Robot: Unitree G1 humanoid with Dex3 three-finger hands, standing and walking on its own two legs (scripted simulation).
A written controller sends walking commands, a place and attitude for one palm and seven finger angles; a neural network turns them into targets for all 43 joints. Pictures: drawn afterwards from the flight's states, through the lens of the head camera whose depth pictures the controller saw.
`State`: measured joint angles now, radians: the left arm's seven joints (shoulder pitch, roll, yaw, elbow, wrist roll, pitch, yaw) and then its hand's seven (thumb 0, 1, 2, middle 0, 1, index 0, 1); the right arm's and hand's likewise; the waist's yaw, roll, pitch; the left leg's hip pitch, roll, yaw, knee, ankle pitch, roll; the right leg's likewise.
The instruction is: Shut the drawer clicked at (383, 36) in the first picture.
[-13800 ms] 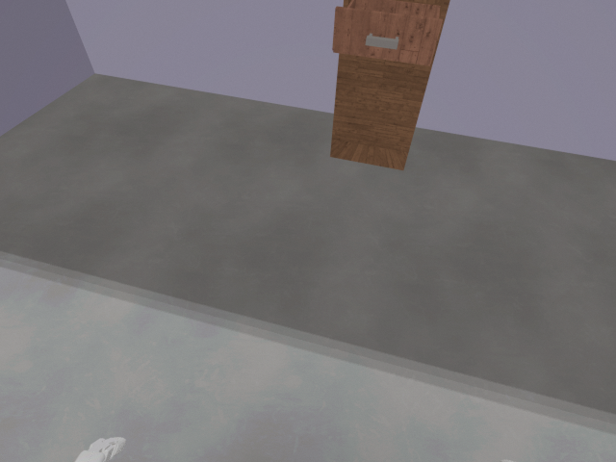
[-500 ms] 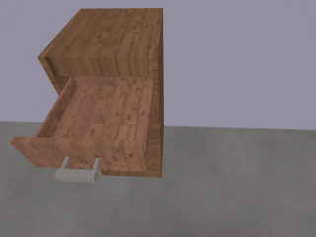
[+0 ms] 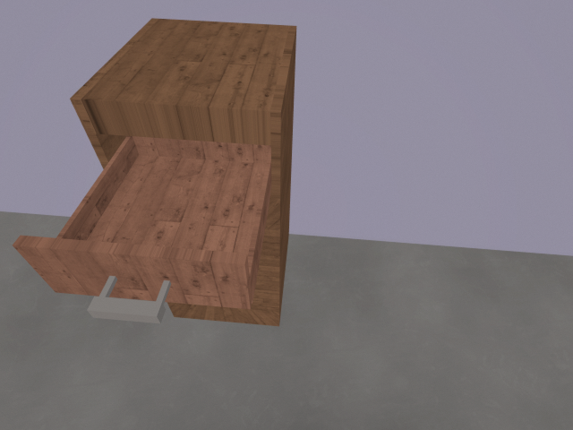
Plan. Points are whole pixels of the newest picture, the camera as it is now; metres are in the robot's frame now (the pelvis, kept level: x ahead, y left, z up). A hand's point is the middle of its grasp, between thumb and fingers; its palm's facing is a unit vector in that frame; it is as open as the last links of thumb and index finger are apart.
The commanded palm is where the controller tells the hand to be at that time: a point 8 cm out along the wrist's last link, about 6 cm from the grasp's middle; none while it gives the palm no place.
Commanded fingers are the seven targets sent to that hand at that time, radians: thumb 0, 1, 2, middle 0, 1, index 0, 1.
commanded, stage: come to a stop and stand still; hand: left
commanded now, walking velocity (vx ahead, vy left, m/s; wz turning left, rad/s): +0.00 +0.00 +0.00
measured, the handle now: (132, 297) +0.31 +0.27 -0.02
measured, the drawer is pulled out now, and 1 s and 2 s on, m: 0.29 0.29 0.27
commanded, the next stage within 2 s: look again from close up in 0.34 s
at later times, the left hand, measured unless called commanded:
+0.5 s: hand out of the picture -0.03 +0.12 -0.18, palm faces +0.04 -0.99 -0.15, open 7.4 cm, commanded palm none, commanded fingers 0.00 0.90 0.90 -0.20 -0.30 -0.20 -0.30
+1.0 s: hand out of the picture +0.00 +0.17 -0.17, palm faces +0.02 -0.98 -0.21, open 7.3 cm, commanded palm none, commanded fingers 0.00 0.90 0.90 -0.20 -0.30 -0.20 -0.30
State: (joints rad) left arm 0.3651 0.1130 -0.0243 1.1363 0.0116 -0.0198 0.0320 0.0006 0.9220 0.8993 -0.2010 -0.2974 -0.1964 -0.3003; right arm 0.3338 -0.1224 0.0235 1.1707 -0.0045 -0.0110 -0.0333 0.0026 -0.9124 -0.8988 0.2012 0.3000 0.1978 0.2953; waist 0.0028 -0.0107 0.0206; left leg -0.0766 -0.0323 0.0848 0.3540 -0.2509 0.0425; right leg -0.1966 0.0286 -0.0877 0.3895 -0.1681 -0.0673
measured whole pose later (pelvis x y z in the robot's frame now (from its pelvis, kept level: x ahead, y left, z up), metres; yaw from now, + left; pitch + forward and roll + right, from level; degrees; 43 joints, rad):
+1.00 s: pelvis +0.00 +0.00 -0.01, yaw +0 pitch -1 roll +1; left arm 0.30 0.13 -0.01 1.11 0.00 -0.03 0.04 0.01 0.94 0.90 -0.20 -0.30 -0.20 -0.30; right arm 0.38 -0.12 0.04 1.12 -0.01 -0.02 -0.03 0.00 -0.91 -0.90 0.20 0.30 0.20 0.30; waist -0.01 0.03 0.02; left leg -0.12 -0.04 0.08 0.43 -0.29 0.04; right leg -0.24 0.02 -0.09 0.47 -0.21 -0.07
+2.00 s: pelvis -0.02 -0.01 -0.06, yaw +3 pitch +8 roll -1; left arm 0.61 0.29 0.26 -0.16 -0.32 -0.34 -0.33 0.01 0.90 0.90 -0.99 -1.15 -0.98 -1.16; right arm 0.30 -0.26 -0.02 0.58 0.07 -0.28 -0.05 0.02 -0.90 -0.90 0.21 0.30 0.20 0.30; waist -0.02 0.02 -0.10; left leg -0.61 0.00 0.03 0.94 -0.48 0.04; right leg -0.67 0.01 -0.16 0.87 -0.36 -0.08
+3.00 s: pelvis -0.01 +0.00 -0.03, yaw +3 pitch +1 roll -1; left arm 0.54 0.32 0.33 -0.20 -0.35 -0.18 -0.38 0.01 0.90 0.90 -1.40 -1.60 -1.40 -1.60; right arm 0.25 -0.25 0.05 0.61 0.08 -0.40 -0.07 0.01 -0.90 -0.90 0.21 0.30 0.20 0.30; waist 0.04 0.05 -0.07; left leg -0.35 -0.01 0.03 0.74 -0.41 0.04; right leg -0.40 0.03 -0.15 0.66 -0.29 -0.07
